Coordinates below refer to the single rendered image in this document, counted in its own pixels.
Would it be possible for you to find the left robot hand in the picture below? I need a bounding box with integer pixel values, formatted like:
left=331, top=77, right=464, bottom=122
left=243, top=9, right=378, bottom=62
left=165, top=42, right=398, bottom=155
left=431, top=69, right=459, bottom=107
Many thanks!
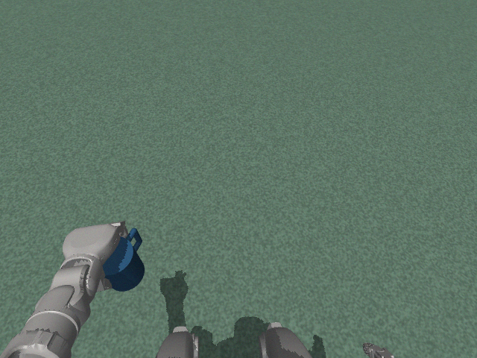
left=63, top=221, right=128, bottom=292

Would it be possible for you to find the right robot hand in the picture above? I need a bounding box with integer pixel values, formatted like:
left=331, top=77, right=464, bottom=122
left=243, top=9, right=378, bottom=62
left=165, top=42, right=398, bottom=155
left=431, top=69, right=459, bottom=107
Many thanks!
left=363, top=342, right=394, bottom=358

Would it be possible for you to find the left robot arm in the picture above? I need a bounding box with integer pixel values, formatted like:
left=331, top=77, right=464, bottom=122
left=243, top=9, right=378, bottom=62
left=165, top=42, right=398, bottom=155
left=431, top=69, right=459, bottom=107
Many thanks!
left=0, top=254, right=103, bottom=358

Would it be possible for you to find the mug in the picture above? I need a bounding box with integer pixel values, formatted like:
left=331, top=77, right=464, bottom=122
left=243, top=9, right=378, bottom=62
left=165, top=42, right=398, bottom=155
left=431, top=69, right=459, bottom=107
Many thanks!
left=103, top=228, right=145, bottom=292

